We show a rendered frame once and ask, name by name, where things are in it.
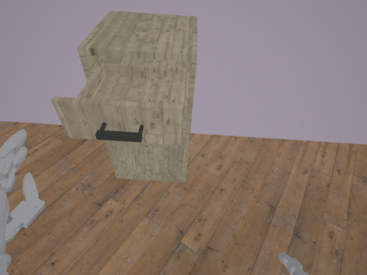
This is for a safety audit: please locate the drawer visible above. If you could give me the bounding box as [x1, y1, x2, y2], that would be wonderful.
[51, 63, 189, 146]

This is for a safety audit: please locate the robot left hand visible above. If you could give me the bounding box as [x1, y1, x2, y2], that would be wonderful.
[0, 129, 45, 253]

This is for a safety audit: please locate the cabinet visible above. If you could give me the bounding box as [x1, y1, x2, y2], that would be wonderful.
[77, 11, 197, 182]

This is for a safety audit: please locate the robot right hand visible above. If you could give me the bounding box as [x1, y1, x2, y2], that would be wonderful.
[278, 252, 308, 275]

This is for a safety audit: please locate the handle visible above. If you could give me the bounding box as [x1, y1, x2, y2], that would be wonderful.
[95, 123, 144, 142]

